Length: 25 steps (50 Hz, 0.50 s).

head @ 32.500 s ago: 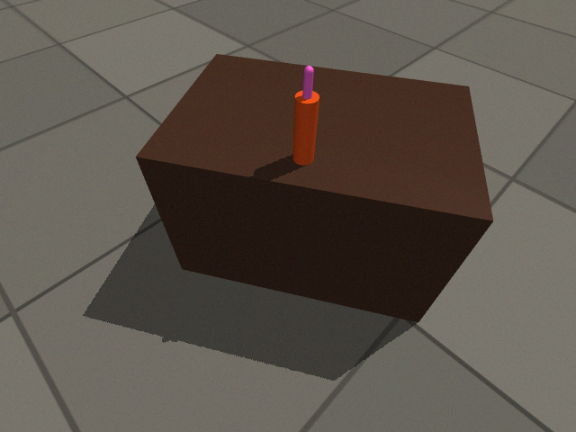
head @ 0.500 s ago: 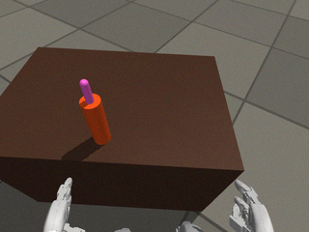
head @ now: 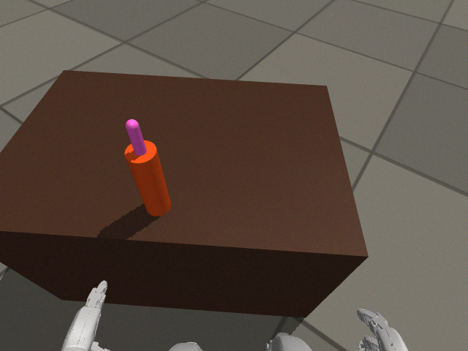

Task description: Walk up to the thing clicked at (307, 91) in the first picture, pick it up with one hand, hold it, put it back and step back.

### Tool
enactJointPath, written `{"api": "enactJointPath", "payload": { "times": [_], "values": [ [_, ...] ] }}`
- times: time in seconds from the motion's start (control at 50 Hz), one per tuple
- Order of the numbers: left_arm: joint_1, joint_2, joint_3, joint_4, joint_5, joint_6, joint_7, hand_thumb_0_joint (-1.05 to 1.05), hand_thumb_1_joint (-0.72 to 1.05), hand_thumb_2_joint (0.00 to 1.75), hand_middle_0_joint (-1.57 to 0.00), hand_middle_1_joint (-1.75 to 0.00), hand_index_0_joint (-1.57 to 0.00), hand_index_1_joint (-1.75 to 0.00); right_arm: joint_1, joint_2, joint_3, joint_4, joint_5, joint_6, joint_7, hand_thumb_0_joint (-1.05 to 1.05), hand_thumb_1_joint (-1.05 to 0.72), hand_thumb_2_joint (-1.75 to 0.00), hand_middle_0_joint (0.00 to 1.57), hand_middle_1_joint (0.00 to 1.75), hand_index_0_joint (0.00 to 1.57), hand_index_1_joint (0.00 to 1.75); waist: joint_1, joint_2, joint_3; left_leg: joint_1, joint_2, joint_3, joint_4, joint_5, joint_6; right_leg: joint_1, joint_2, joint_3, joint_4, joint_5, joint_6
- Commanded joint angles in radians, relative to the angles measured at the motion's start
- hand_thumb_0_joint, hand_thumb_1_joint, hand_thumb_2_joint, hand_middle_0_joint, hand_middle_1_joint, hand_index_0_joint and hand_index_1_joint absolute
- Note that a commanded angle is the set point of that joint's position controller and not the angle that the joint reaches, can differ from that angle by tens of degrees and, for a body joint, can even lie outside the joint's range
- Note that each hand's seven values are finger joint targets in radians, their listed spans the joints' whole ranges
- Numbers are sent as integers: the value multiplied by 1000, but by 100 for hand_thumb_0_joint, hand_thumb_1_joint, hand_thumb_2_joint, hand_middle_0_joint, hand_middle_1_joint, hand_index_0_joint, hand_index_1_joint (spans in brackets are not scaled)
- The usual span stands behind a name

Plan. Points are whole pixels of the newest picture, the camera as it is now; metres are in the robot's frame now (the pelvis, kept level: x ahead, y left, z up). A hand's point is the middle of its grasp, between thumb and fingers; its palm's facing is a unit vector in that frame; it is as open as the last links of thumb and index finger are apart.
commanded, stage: home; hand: left
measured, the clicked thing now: (147, 170) +0.44 +0.19 +0.01
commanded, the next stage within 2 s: stand in 0.20 s
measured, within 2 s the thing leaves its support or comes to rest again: neither
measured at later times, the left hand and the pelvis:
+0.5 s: hand out of the picture +0.05 +0.25 -0.11, palm faces +0.01 -0.94 -0.34, open 15.9 cm; pelvis +0.01 +0.00 +0.05, yaw +1 degrees
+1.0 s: hand out of the picture +0.05 +0.23 -0.10, palm faces +0.02 -0.94 -0.34, open 7.5 cm; pelvis -0.01 -0.02 +0.06, yaw +1 degrees
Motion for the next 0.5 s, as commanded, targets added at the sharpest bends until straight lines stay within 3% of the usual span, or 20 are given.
{"api": "enactJointPath", "payload": {
  "times": [0.0, 0.02, 0.08, 0.14, 0.22, 0.28, 0.32, 0.34, 0.48],
  "values": [
    [-41, 181, 86, 85, -14, -80, -19, 0, -61, 2, -4, -4, -4, -4, -43, -198, -104, -21, 23, -30, 19, 0, -90, -90, 20, 30, 20, 30, 16, -30, -86, 18, 39, -89, -224, 246, 63, 214, -54, 117, -204, 154, -102],
    [-61, 194, 89, 119, -15, -82, -20, 0, -61, 2, -4, -4, -4, -4, -43, -194, -105, -2, 22, -28, 21, 0, -90, -90, 20, 30, 20, 30, 9, -43, -76, 53, 34, -77, -234, 213, 63, 189, -62, 133, -235, 109, -101],
    [-103, 214, 92, 217, -16, -90, -19, 0, -60, 2, -4, -4, -4, -4, -23, -200, -107, 70, 19, -22, 28, 0, -90, -90, 20, 30, 20, 30, -8, -21, -52, 99, 33, -81, -270, 210, 62, 192, -77, 147, -284, 95, -96],
    [-106, 206, 88, 303, -23, -92, -17, 0, -61, 2, -4, -4, -4, -4, -42, -217, -110, 119, 21, -20, 31, 0, -90, -90, 20, 30, 20, 30, 10, 31, -20, 104, 61, -131, -356, 223, 69, 232, -49, 97, -285, 113, -76],
    [-99, 206, 83, 406, -30, -90, -14, 0, -59, 3, -4, -5, -4, -5, -70, -222, -106, 181, 30, -19, 26, 0, -90, -90, 20, 30, 20, 30, 24, 43, -39, 150, 80, -141, -410, 337, 55, 332, -56, 74, -317, 252, -69],
    [-113, 217, 79, 471, -39, -86, -12, 0, -60, 3, -4, -4, -4, -4, -54, -230, -99, 238, 35, -14, 22, 0, -90, -90, 20, 30, 20, 30, 13, 33, -18, 192, 80, -131, -458, 364, 42, 356, -66, 80, -371, 279, -67],
    [-120, 220, 74, 511, -40, -84, -11, 0, -44, 19, -20, -20, -20, -20, -59, -230, -93, 270, 38, -10, 21, 0, -90, -90, 20, 30, 20, 30, 8, 33, 10, 213, 80, -126, -491, 344, 36, 362, -75, 86, -422, 254, -63],
    [-121, 225, 72, 530, -41, -82, -11, 0, -36, 27, -20, -28, -20, -28, -61, -228, -92, 284, 40, -8, 21, 0, -90, -90, 20, 30, 20, 30, 7, 24, 17, 220, 79, -122, -506, 326, 33, 369, -77, 88, -444, 227, -60],
    [-156, 217, 60, 627, -45, -84, -12, 0, 20, 83, -20, -30, -20, -30, -77, -234, -83, 358, 46, -7, 21, 0, -90, -90, 20, 30, 20, 30, 1, 19, 17, 283, 92, -113, -579, 397, 23, 437, -90, 77, -510, 266, -45]
  ]
}}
